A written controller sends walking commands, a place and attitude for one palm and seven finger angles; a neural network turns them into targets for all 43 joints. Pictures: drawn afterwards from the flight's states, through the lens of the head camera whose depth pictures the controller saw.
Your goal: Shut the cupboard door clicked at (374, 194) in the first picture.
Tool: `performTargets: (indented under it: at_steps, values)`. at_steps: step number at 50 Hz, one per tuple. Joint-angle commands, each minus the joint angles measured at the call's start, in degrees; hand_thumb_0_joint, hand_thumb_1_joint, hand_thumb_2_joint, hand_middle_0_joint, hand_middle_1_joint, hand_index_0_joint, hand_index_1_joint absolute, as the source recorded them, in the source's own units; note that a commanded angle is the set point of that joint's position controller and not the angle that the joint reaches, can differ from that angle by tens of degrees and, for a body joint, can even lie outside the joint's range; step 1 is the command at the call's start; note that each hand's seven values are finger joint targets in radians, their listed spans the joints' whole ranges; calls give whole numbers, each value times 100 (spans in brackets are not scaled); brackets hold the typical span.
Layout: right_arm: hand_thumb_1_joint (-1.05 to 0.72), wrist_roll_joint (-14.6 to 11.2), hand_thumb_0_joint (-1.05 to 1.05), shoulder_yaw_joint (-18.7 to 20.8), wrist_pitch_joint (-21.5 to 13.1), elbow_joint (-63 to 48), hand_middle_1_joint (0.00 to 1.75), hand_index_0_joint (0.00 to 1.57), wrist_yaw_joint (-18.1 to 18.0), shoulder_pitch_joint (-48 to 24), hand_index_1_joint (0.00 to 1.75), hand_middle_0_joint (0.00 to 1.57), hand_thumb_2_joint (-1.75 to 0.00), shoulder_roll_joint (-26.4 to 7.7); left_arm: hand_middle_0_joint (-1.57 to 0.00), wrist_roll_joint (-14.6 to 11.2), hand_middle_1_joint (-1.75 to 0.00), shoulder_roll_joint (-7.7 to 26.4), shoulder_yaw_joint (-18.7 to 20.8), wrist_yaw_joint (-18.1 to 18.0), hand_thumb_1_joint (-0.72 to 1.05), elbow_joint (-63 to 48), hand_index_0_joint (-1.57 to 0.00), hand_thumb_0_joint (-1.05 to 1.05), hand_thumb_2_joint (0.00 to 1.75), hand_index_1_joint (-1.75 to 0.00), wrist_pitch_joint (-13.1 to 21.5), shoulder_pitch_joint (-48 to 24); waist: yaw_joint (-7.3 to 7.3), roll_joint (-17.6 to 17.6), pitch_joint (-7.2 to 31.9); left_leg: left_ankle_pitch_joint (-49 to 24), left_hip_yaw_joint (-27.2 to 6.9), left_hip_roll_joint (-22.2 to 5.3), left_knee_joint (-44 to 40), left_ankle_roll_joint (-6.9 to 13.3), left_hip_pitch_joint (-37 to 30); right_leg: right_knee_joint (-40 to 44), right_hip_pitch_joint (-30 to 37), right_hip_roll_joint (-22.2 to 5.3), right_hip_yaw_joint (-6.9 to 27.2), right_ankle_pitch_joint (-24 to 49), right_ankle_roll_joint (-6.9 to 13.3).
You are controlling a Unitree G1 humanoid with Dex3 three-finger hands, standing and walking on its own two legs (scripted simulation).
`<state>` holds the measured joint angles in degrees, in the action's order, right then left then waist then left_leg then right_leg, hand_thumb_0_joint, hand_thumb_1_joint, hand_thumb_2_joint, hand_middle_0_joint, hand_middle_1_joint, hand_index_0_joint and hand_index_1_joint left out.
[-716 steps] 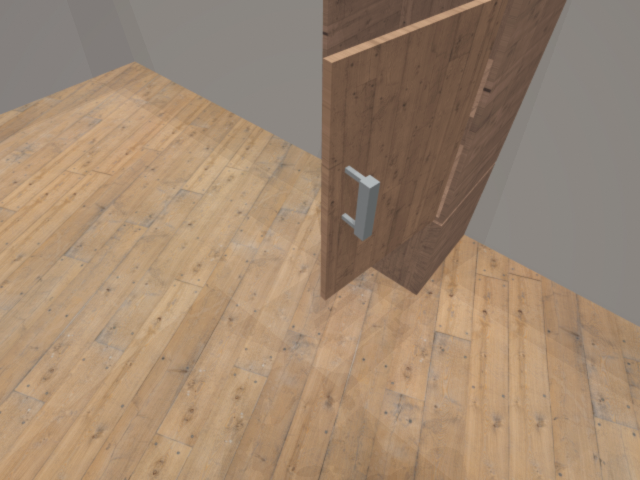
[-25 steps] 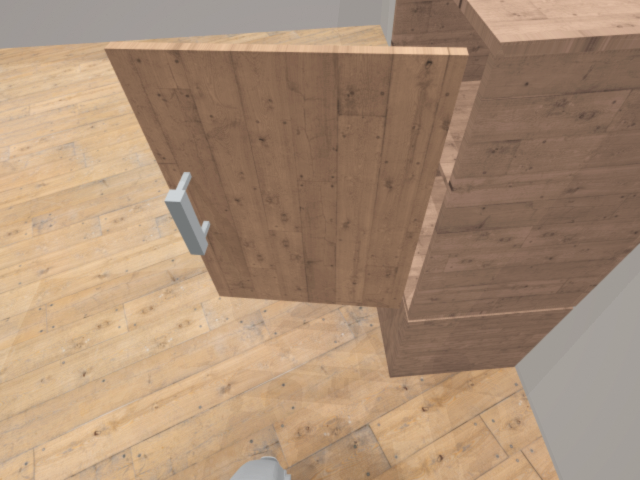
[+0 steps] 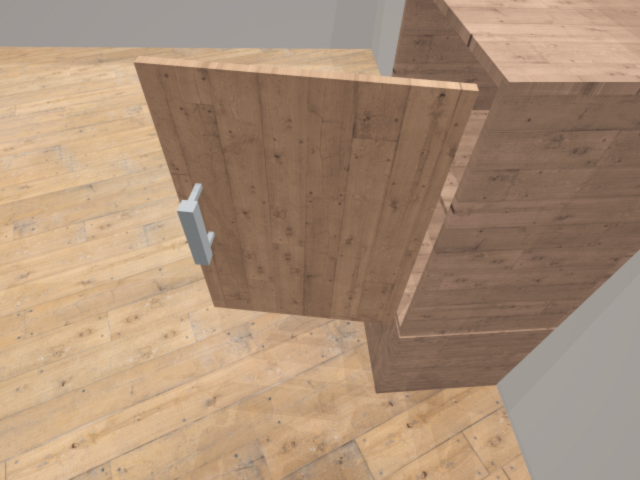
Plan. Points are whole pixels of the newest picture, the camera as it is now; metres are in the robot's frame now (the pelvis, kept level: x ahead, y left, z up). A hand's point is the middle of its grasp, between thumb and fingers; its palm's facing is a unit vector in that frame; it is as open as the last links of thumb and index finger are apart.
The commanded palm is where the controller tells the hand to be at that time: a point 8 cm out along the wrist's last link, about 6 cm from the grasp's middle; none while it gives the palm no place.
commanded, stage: come to a stop and stand still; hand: left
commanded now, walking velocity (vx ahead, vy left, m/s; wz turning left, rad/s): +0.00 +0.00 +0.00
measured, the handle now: (200, 224) +0.50 +0.24 -0.02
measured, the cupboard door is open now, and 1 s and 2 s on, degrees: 80 80 80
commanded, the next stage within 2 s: look again from close up in 0.02 s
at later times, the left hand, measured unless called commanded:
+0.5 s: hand out of the picture -0.01 +0.19 -0.17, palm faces -0.02 -0.97 -0.23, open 7.4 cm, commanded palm none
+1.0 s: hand out of the picture +0.00 +0.17 -0.18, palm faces +0.01 -0.98 -0.17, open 7.4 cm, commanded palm none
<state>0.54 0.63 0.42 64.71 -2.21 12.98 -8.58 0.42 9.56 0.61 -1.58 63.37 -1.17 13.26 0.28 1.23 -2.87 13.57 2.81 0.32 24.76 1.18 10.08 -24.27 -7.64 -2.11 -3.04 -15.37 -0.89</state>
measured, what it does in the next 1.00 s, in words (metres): stands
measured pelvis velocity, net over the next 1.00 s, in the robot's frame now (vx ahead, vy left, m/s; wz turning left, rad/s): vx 0.01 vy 0.00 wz -0.02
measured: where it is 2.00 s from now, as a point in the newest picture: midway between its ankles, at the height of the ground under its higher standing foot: outside the picture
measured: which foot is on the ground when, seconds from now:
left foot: down 0.00-1.00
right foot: down 0.00-1.00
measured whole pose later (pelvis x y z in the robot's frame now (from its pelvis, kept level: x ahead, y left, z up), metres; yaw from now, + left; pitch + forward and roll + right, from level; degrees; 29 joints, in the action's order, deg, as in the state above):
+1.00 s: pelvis +0.01 +0.00 -0.01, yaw -1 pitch +0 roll +0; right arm 1.1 -0.4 -0.1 62.7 -0.5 17.7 -10.0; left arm 1.1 8.7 0.1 -1.0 61.6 0.0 18.6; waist 0.6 0.5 -1.6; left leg 18.4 3.9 0.4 31.5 1.6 13.0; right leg -31.4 -11.1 -2.5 -1.8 -20.1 -0.8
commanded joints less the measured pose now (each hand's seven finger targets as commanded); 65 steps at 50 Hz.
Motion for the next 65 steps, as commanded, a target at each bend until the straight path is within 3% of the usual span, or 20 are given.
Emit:
performTargets:
  at_steps: [1, 5, 6, 7, 8, 9, 12, 17, 20, 28, 36, 41, 44, 47, 50, 53, 55, 57, 59, 65]
  values:
    - [-90, 5, 0, 103, -110, -138, 30, 20, -2, 348, 30, 20, -90, -615, -20, 12, -30, 479, 76, -30, 90, -94, -20, 0, 90, -30, 133, 372, 17, -3, -42, -751, -584, -609, -574, -28, -56, 508, -164, -423, 458, 653, 176]
    - [-90, -1, 0, 82, -130, -91, 30, 20, -7, 398, 30, 20, -90, -586, -20, 16, -30, 441, 62, -34, 90, -42, -20, 0, 90, -30, 154, 466, 13, -95, -79, -820, -549, -593, -581, -37, -53, 549, -147, -424, 477, 690, 176]
    - [-90, -44, 0, 49, -253, -520, 30, 20, 64, 10, 30, 20, -90, -758, -20, 130, -30, 554, -6, -291, 90, 54, -20, 0, 90, -30, 336, 912, 126, -352, -27, -2071, -353, -662, 638, -121, 107, 267, -346, -680, 742, 2904, 162]
    - [-90, -5, 0, 36, -231, -623, 30, 20, 96, 413, 30, 20, -90, -522, -20, 54, -30, 775, 39, -253, 90, -202, -20, 0, 90, -30, 381, 697, -152, -598, 463, -888, -427, -536, 344, -72, 78, 26, -91, -761, 709, 2063, 341]
    - [-90, 2, 0, 28, -236, -659, 30, 20, 105, 545, 30, 20, -90, -566, -20, 51, -30, 699, 14, -205, 90, -298, -20, 0, 90, -30, 354, 544, -137, -686, 463, -835, -532, -589, 159, -21, 214, -141, -223, -541, 561, 989, 387]
    - [-90, 41, 0, 8, -289, -679, 30, 20, 111, 535, 30, 20, -90, -572, -20, 62, -30, 622, 6, -166, 90, -319, -20, 0, 90, -30, 360, 584, -64, -994, 534, -1505, -569, -631, 172, 38, 170, -223, -184, -431, 461, 1041, 383]
    - [-90, 4, 0, -1, -266, -806, 30, 20, 71, 555, 30, 20, -90, -652, -20, 42, -30, 504, -39, -120, 90, -305, -20, 0, 90, -30, 302, 652, -63, -184, 212, -1282, -674, -647, 56, 154, 267, -148, -344, -303, 391, 528, 320]
    - [-90, 16, 0, -8, -211, -818, 30, 20, 106, 494, 30, 20, -90, -730, -20, 46, -30, 508, -67, -62, 90, -362, -20, 0, 90, -30, 218, 625, -30, -66, -430, 281, -752, -565, -512, 168, 678, 36, -682, -272, 458, -321, 290]
    - [-90, 29, 0, -6, -206, -783, 30, 20, 124, 489, 30, 20, -90, -757, -20, 55, -30, 562, -61, -47, 90, -380, -20, 0, 90, -30, 217, 645, -12, -43, -450, 563, -734, -540, -662, 159, 688, 81, -725, -280, 509, -382, 288]
    - [-90, 12, 0, -27, -264, -569, 30, 20, 120, 533, 30, 20, -90, -765, -20, 28, -30, 663, -55, -41, 90, -347, -20, 0, 90, -30, 270, 609, -12, 69, 7, -405, -521, -553, -466, 131, 177, 165, -559, -377, 589, 213, 261]
    - [-90, 3, 0, -45, -243, -337, 30, 20, 104, 462, 30, 20, -90, -688, -20, 25, -30, 664, -59, -42, 90, -231, -20, 0, 90, -30, 261, 583, 9, -44, -143, -479, -437, -568, -489, 83, 145, 284, -550, -401, 608, 326, 256]
    - [-90, 48, 0, -43, -145, -343, 30, 20, 152, 544, 30, 20, -90, -633, -20, 70, -30, 767, 14, -22, 90, -256, -20, 0, 90, -30, 219, 669, 52, 10, -332, 635, -215, -318, -177, 42, 492, 454, -682, -534, 891, -1115, 432]
    - [-90, 68, 0, -27, -102, -444, 30, 20, 176, 568, 30, 20, -90, -559, -20, 82, -30, 899, 112, -11, 90, -332, -20, 0, 90, -30, 196, 738, 69, 435, -546, 805, -9, -143, 239, 5, 814, 743, -754, -803, 1241, -1682, 625]
    - [-90, 71, 0, -12, -148, -497, 30, 20, 184, 648, 30, 20, -90, -506, -20, 83, -30, 938, 181, -14, 90, -378, -20, 0, 90, -30, 218, 790, 49, 574, -420, 519, 88, -117, 496, -13, 745, 655, -665, -1003, 1349, -1054, 742]
    - [-90, 60, 0, -11, -226, -439, 30, 20, 159, 883, 30, 20, -90, -594, -20, 97, -30, 829, 210, -12, 90, -434, -20, 0, 90, -30, 207, 688, -21, -90, -283, -306, -110, -276, 161, 85, 326, -156, -668, -645, 737, -153, 584]
    - [-90, 45, 0, 10, -288, -339, 30, 20, 31, 1134, 30, 20, -90, -846, -20, 77, -30, 369, 64, -58, 90, -431, -20, 0, 90, -30, 190, 664, 1, -1026, 130, -3382, -967, -1148, -114, 603, -564, -1168, -973, -33, -130, -268, 220]
    - [-90, 7, 0, 5, -286, -414, 30, 20, -51, 883, 30, 20, -90, -814, -20, 26, -30, 382, 57, -112, 90, -341, -20, 0, 90, -30, 199, 720, 117, -578, 127, -4934, -823, -1088, 190, 550, -521, -684, -573, -189, 107, 494, 200]
    - [-90, -28, 0, 51, -266, -465, 30, 20, -81, 777, 30, 20, -90, -798, -20, 0, -30, 574, 101, -155, 90, -282, -20, 0, 90, -30, 205, 794, 67, -268, 370, -4910, -482, -810, 365, 239, -637, -622, -226, -387, 261, 2094, 232]
    - [-90, -34, 0, 108, -233, -480, 30, 20, -92, 773, 30, 20, -90, -744, -20, 3, -30, 662, 134, -180, 90, -355, -20, 0, 90, -30, 187, 719, 27, -157, 425, -4930, -371, -753, 365, 173, -662, -792, -166, -439, 221, 2793, 193]
    - [-90, 25, 0, 223, -138, -614, 30, 20, -88, 516, 30, 20, -90, -835, -20, 30, -30, 552, 200, -161, 90, -673, -20, 0, 90, -30, 80, 446, 15, -312, 387, -4874, -526, -1073, 209, 383, -858, -873, -610, -256, 161, 1239, 119]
